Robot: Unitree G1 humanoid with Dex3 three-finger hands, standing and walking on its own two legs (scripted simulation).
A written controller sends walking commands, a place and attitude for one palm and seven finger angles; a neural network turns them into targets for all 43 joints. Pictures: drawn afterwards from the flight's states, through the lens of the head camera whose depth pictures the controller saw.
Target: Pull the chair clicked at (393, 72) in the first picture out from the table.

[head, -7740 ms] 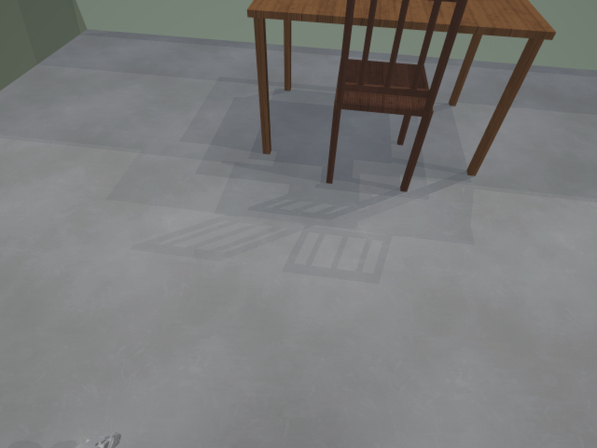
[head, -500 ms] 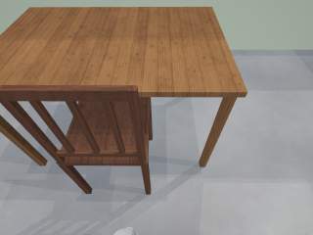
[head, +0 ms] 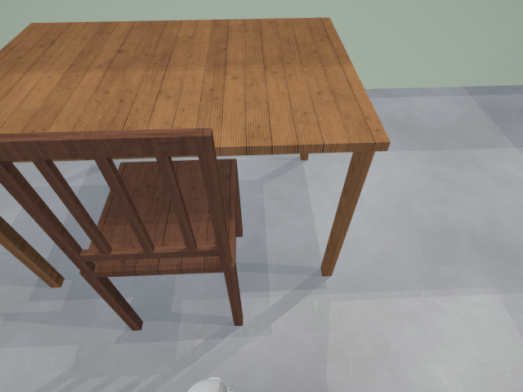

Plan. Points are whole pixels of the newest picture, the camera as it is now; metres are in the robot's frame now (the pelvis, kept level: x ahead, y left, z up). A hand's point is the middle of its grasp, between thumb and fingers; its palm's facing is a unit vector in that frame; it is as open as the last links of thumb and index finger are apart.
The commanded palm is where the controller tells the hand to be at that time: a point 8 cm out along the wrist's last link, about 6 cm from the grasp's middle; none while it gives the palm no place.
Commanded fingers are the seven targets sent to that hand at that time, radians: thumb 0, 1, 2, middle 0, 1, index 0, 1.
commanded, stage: come to a stop and stand still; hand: left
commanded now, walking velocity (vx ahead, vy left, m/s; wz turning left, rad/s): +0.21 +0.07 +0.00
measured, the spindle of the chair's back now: (129, 210) +0.47 +0.30 -0.05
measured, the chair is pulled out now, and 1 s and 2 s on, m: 0.00 0.00 0.00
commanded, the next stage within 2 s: look again from close up in 0.34 s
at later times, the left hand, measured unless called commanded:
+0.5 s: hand out of the picture +0.00 +0.18 -0.16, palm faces +0.03 -0.98 -0.20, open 7.4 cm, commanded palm none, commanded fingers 0.00 0.90 0.90 -0.20 -0.30 -0.20 -0.30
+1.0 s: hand out of the picture +0.05 +0.19 -0.15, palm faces +0.03 -0.98 -0.21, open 7.4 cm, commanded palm none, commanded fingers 0.00 0.90 0.90 -0.20 -0.30 -0.20 -0.30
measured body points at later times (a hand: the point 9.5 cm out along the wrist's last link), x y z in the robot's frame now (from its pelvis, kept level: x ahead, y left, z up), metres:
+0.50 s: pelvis +0.02 +0.00 +0.01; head +0.02 +0.00 +0.46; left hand +0.00 +0.23 -0.14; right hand +0.00 -0.21 -0.15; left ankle +0.10 +0.13 -0.71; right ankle -0.01 -0.15 -0.71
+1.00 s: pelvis +0.05 +0.00 +0.02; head +0.05 +0.01 +0.47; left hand +0.05 +0.24 -0.14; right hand +0.12 -0.25 -0.12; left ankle +0.10 +0.13 -0.71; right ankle +0.00 -0.15 -0.71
